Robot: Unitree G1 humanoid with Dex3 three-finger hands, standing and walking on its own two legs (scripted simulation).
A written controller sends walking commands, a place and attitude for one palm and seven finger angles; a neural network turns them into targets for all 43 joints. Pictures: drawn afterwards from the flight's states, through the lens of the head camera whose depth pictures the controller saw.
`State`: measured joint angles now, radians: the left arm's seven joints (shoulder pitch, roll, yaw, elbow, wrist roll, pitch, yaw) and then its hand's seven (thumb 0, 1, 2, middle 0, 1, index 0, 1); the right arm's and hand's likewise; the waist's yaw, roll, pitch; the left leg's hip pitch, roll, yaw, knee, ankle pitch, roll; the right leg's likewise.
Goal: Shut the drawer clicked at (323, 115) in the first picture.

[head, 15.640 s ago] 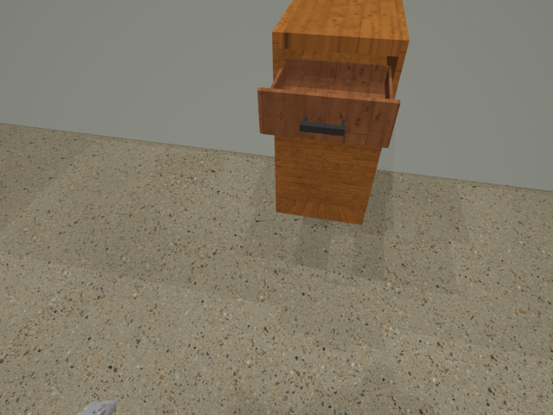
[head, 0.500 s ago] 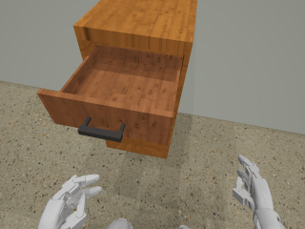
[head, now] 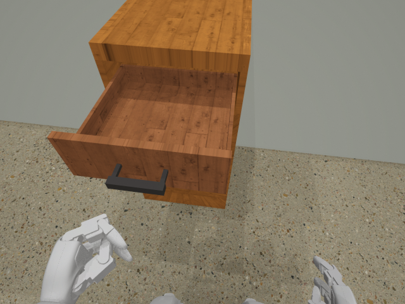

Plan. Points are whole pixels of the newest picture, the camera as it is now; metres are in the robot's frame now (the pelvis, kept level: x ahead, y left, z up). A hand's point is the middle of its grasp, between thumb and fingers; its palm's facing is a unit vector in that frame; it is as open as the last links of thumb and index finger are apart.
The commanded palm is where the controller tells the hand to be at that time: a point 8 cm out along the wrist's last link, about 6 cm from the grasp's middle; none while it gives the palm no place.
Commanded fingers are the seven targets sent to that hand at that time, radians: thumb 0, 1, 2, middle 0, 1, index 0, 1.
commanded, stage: raise the hand and make a fist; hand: left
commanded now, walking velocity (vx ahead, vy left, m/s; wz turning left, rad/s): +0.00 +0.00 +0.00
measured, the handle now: (138, 178) +0.37 +0.16 +0.03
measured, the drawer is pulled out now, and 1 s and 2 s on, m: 0.30 0.30 0.30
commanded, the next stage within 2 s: bring the fist close to the handle in 0.90 s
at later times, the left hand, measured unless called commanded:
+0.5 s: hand (119, 248) +0.19 +0.14 +0.11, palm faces -0.10 -0.99 -0.08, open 3.2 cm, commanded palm +0.16 +0.20 +0.13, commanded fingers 0.00 0.90 0.90 -1.40 -1.60 -1.40 -1.60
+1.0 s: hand (110, 248) +0.19 +0.14 +0.13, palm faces -0.04 -1.00 -0.09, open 3.3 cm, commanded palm +0.15 +0.20 +0.13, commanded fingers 0.00 0.90 0.90 -1.40 -1.60 -1.40 -1.60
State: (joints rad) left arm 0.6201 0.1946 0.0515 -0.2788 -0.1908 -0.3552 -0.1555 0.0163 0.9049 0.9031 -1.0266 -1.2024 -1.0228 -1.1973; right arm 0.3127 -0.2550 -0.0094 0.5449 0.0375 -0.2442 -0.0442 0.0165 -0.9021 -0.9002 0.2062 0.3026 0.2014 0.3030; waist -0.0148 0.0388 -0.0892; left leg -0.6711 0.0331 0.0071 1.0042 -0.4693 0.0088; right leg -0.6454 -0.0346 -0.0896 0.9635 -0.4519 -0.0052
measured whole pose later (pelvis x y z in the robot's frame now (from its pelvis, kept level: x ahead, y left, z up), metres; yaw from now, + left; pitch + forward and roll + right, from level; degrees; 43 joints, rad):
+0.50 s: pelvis +0.03 +0.00 +0.02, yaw +0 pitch +5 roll -1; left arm 0.64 0.22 0.01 -0.40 -0.18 -0.16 -0.21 0.02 0.90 0.90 -1.39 -1.59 -1.39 -1.59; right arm 0.24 -0.21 0.04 0.48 0.04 -0.23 -0.04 0.01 -0.90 -0.90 0.21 0.30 0.20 0.30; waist 0.02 0.05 -0.10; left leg -0.52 0.03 0.01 0.90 -0.47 0.01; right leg -0.49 -0.03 -0.09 0.86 -0.45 0.00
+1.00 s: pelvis +0.02 -0.02 +0.02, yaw +1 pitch +3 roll -1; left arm 0.63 0.21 0.10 -0.33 -0.24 -0.24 -0.25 0.02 0.90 0.90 -1.40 -1.60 -1.40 -1.60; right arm 0.25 -0.24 0.02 0.55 0.05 -0.31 -0.05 0.01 -0.90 -0.90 0.20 0.30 0.20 0.30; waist 0.01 0.06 -0.10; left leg -0.47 0.04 -0.01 0.84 -0.43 -0.01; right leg -0.44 -0.02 -0.11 0.81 -0.43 -0.02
